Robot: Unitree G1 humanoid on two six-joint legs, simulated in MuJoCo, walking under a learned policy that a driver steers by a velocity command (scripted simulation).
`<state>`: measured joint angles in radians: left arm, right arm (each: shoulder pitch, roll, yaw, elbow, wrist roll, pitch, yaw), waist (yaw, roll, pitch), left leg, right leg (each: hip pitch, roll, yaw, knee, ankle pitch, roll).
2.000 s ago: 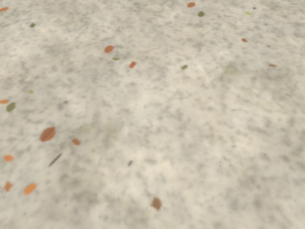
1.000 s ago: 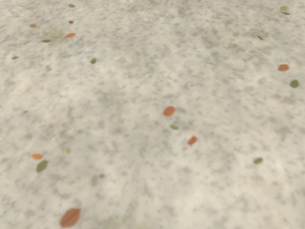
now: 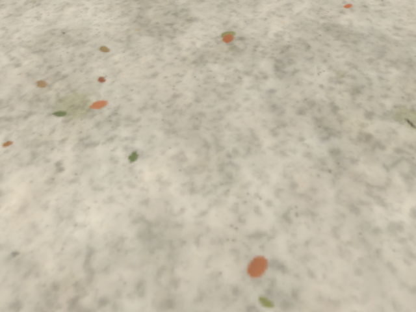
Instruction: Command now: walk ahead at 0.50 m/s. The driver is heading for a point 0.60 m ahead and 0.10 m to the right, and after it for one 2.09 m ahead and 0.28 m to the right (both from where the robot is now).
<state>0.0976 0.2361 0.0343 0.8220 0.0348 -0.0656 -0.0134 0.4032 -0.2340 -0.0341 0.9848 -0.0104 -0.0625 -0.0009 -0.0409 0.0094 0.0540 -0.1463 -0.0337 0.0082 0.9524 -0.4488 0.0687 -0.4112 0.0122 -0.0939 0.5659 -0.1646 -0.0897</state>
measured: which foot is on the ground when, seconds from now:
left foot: up 0.00-0.46, down 0.48-1.00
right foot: down 0.00-0.50, up 0.52-0.98, down 1.00-1.00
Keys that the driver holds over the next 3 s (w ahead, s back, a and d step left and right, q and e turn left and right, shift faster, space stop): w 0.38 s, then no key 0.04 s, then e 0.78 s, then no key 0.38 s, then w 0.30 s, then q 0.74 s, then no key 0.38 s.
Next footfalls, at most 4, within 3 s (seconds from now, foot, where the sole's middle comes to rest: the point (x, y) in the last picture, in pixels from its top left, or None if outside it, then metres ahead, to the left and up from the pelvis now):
0.48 left None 0.42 0.11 -0.76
1.00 right None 0.37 -0.09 -0.76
1.48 left None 0.43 0.10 -0.76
1.78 right None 0.30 -0.06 -0.76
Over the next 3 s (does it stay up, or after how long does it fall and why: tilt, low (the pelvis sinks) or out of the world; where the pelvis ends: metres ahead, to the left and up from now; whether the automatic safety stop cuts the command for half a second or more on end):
stays up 0.52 -0.06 0.02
